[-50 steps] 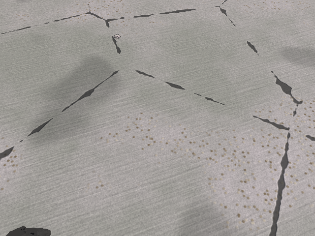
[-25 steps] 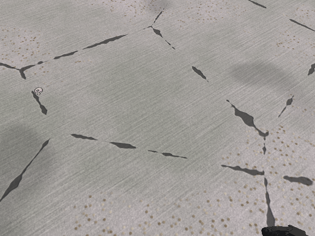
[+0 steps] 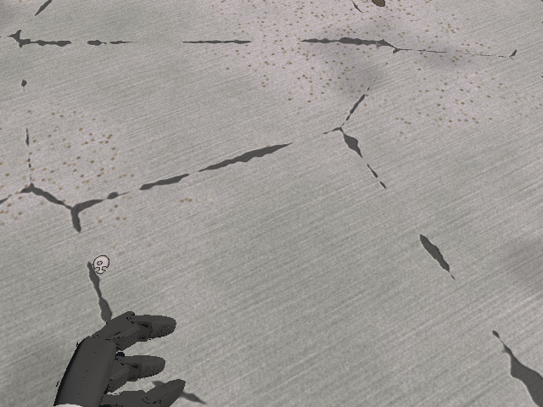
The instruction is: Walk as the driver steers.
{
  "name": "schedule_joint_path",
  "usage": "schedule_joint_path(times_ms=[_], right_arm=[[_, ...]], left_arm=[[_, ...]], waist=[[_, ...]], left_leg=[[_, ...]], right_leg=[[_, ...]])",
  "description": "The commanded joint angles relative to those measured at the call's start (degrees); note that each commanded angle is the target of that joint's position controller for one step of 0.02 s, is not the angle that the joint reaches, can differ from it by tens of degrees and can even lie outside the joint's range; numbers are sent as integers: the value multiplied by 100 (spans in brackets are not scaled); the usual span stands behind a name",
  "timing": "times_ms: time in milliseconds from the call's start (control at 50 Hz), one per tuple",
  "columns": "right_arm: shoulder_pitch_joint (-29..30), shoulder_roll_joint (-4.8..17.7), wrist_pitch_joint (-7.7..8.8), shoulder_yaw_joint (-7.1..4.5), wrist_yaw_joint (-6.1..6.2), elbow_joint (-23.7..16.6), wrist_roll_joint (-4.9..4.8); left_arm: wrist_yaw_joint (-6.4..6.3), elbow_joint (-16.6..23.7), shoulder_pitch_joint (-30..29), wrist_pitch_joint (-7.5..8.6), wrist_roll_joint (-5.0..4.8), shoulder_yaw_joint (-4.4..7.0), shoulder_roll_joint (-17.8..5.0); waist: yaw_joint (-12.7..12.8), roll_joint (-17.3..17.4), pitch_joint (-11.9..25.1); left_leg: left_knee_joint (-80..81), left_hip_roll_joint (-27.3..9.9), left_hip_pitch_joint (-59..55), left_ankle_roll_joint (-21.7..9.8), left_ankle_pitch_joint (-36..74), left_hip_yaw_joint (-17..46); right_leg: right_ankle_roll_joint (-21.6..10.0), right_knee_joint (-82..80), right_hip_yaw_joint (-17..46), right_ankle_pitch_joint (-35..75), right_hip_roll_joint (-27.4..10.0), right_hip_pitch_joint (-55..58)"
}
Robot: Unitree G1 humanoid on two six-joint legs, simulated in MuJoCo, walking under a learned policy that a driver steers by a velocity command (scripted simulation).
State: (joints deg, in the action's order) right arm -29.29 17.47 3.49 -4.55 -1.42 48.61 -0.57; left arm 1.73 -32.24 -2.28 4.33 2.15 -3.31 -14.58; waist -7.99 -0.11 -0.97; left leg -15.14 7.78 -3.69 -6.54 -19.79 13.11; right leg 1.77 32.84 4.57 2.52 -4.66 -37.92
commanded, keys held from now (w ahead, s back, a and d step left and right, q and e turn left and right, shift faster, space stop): w+q+shift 0.22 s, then q+shift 0.44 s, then shift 0.34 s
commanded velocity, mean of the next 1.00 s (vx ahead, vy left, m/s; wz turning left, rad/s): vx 0.45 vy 0.00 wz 0.80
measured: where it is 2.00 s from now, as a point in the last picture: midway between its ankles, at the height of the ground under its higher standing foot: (231, 311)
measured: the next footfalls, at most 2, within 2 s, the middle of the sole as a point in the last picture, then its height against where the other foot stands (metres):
right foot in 0.06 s outside the picture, level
left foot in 0.46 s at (202, 366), level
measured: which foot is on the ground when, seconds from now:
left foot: down 0.00-0.08, up 0.10-0.44, down 0.46-0.86, up 0.88-1.00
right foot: up 0.00-0.04, down 0.06-0.46, up 0.48-0.84, down 0.86-1.00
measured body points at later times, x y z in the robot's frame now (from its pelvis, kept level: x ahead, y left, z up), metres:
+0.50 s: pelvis +0.43 +0.02 -0.04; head +0.47 +0.04 +0.41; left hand +0.33 +0.31 -0.15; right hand +0.76 -0.11 -0.10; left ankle +0.55 +0.11 -0.74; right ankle +0.28 -0.19 -0.65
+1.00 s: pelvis +0.63 +0.02 +0.00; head +0.66 +0.03 +0.44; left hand +0.56 +0.32 -0.08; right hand +0.96 -0.03 -0.09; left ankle +0.52 +0.09 -0.66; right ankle +0.77 +0.01 -0.73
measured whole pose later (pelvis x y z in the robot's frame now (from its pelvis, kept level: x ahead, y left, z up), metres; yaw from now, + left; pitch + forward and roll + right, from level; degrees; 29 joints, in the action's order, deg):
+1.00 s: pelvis +0.63 +0.02 +0.00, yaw +48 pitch +1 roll +1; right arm -8.4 18.1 -3.2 -4.0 2.1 35.8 -0.6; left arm -0.9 -36.9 7.9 1.2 1.5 2.0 -13.8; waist 0.8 1.2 -2.1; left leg -65.8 8.8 27.8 3.2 -29.8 10.3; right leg -0.3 30.5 4.1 -8.7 1.5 -22.4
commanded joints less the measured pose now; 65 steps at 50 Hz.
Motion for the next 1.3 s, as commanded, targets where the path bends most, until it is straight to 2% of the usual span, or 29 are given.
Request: schedule_joint_path(times_ms=[20, 60, 80, 100, 160, 240, 340, 360, 420, 440, 460, 480, 500, 520, 560, 680, 840, 860, 880, 900, 940, 980, 1060, 1100, 1220, 1240, 1260, 1280, 1300], right_arm=[[330, 1238, 75, -323, 89, -428, 25], [718, 1280, 120, -317, 62, -523, 87], [709, 460, 187, -100, 88, -739, 33], [192, 160, 151, 69, 67, -1106, -151], [1477, 649, -80, 15, 3, -929, 184], [2054, 195, -371, 142, -211, -1370, 258], [2555, 113, -327, 284, -381, -1707, 270], [2223, 329, -167, 128, -292, -1562, -258], [1272, 936, -178, -162, -275, -1387, -122], [365, 1247, -250, -359, -207, -1154, -101], [391, 1278, -300, -375, -74, -1060, -167], [1012, 1699, -266, -342, 3, -1473, 51], [1115, 1710, -179, -338, -55, -1844, 331], [1564, 1576, -178, -356, -90, -2054, 189], [2090, 1170, -135, -247, -67, -2115, -98], [2224, 1072, -381, -293, 300, -1887, -74], [2170, 499, -566, -87, 360, -1816, -26], [2020, 350, -539, -45, 338, -1764, -9], [1521, -1, -510, 58, 310, -1698, 89], [1197, 326, -490, -18, 309, -1739, -8], [1575, 1011, -527, -222, 345, -1568, -29], [1724, 760, -702, -185, 406, -1482, 11], [1840, 11, -634, 65, 335, -1468, 76], [2133, 134, -569, 29, 332, -1530, 35], [1420, 365, -394, -124, 284, -1081, -36], [1192, 614, -390, -198, 303, -1038, 53], [1229, 1080, -412, -316, 298, -955, 256], [1707, 855, -360, -263, 299, -1174, 415], [2125, 514, -318, -153, 360, -1331, 385]], left_arm=[[-128, 185, 290, 98, -27, 356, -900], [-309, -262, 2264, 163, 12, 604, -1345], [-422, -379, 3342, 174, 216, 771, -1785], [-363, -377, 2818, 103, 211, 868, -2149], [-292, -440, 2011, 55, 139, 653, -813], [-217, -1034, 2366, 233, -75, 584, -511], [-222, -1077, 1599, 318, -199, 639, -740], [-386, -780, 1158, 259, -370, 882, -1458], [-545, -641, 1209, 146, -455, 1043, -1806], [-518, -571, 1169, 116, -482, 1009, -1620], [-419, -660, 1497, 123, -398, 846, -958], [-312, -464, 2084, 172, -47, 655, -435], [-224, -197, 2539, 250, -201, 653, -1022], [-224, -174, 2013, 274, -259, 734, -1490], [-340, -172, 1595, 149, -171, 752, -1375], [-390, -96, 1138, -46, -110, 650, -735], [-262, -23, 653, -89, -160, 729, -705], [-250, -37, 689, -55, -123, 765, -740], [-262, 71, 649, -50, -15, 774, -957], [-272, 1, 920, -108, 157, 834, -1159], [-274, 6, 955, -165, -11, 835, -911], [-290, 35, 695, -268, -128, 735, -707], [-265, -97, 614, -427, -164, 679, -514], [-271, -174, 1064, -514, -226, 883, -999], [-366, -135, 1072, -594, -476, 1024, -1056], [-385, -112, 1091, -590, -462, 990, -879], [-354, 178, 756, -540, -484, 950, -671], [-337, 93, 971, -480, -376, 1071, -999], [-305, -80, 1201, -491, -352, 1172, -1180]], waist=[[616, 286, 262], [1691, 148, 1381], [1930, -899, 2254], [1236, -2573, 2813], [1290, -201, 596], [899, -515, -86], [486, -414, -372], [412, -567, -185], [-133, -663, 632], [-515, -402, 1027], [-257, 612, 607], [492, 2047, 867], [431, 1638, 2792], [398, 401, 2595], [850, -612, 1280], [1037, -194, 1067], [841, 847, 849], [847, 730, 729], [590, -255, 879], [472, -1461, 885], [760, -846, 829], [711, -429, 555], [685, -967, 503], [965, -1266, 466], [625, -1030, 712], [584, -628, 853], [647, 1297, 432], [689, 1396, 398], [884, 933, 441]], left_leg=[[-632, -999, 1146, -292, 4160, 857], [-3222, -646, 1912, -60, 4011, 590], [-5238, -246, 3117, -60, 1162, 38], [-6468, -64, 4400, 29, -885, -498], [-6202, -992, 4883, 58, 313, -827], [-5902, -1326, 5107, 188, 293, -979], [-2901, -849, 3359, 269, 2242, -1929], [-2743, -673, 2918, 372, 2388, -1931], [-2295, -270, 1266, 44, 2248, -1976], [-2013, -273, 19, -214, 2744, -1694], [-1487, -587, -703, -474, 3346, -1081], [-2161, -1447, -1266, -1186, 6744, 600], [-1193, -2696, -2266, -2336, 5146, 2902], [-687, -2440, -1638, -2117, 3363, 3043], [-439, -1901, 103, -1645, 2673, 2495], [-893, -915, 2167, -940, 4892, 976], [-1528, -821, 2190, -266, 2029, 1319], [-1853, -649, 2278, -68, 1429, 1225], [-3008, -142, 2713, 277, -590, 649], [-4043, 411, 3437, 674, -2146, 61], [-5559, -101, 3755, 1020, -1506, -72], [-5872, -196, 3650, 1130, -979, -202], [-3773, -510, 2660, 1216, -695, -1100], [-2977, -458, 2613, 1164, -876, -1097], [-595, -437, 1144, 566, 552, -922], [-487, -1152, 332, 286, 691, -472], [-201, -2293, 491, -432, 1116, 765], [-99, -3102, 805, -913, 2354, 1240], [-240, -2966, 868, -837, 2959, 786]], right_leg=[[-103, -407, -379, -426, 580, 2354], [-309, -173, -82, -1457, 148, 4653], [-572, -456, 1719, -3827, -1438, 6087], [-1101, -1688, 4795, -4760, -2474, 6450], [-921, -1698, 2194, -2970, -1570, 4389], [-675, -1913, 349, -13, -1260, 3694], [-347, -1981, -1742, 2173, -485, 2577], [-294, -1624, -1707, 2903, -357, 2690], [-186, 114, -1522, 4493, -656, 2932], [-82, 1529, -1449, 3556, -518, 2420], [173, 3202, -1375, -1754, 184, 1230], [306, 5505, -987, -4370, 848, 40], [299, 6361, 346, -3960, 989, -590], [150, 5809, 580, -3364, 733, -482], [213, 4907, 553, -3001, 449, -360], [499, 2146, 214, -2076, 654, 920], [197, -256, 209, -572, 608, 2109], [6, -819, 268, 44, 392, 2516], [-451, -909, 1319, 1577, -710, 3177], [-1630, -1111, 2690, 2606, -1778, 3395], [-1765, -1250, 2869, 522, -1559, 3037], [-1326, -1297, 2036, -536, -1011, 2526], [-968, -1506, 1027, -1140, -59, 2144], [-1217, -1466, 1553, -1129, -251, 2564], [-969, -1367, 2253, -1655, -149, 2138], [-660, -848, 1903, -2302, 139, 1351], [-307, 374, 515, -2940, 948, 52], [-30, 1870, 250, -3597, 871, -152], [86, 2797, 256, -3402, 701, -87]])
Velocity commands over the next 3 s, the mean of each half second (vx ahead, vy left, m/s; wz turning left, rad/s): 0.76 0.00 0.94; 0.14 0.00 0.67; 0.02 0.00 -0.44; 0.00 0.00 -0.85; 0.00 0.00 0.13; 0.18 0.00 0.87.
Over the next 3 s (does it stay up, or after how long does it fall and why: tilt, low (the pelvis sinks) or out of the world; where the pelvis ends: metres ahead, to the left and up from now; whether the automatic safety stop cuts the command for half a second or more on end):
stays up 0.73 0.09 0.01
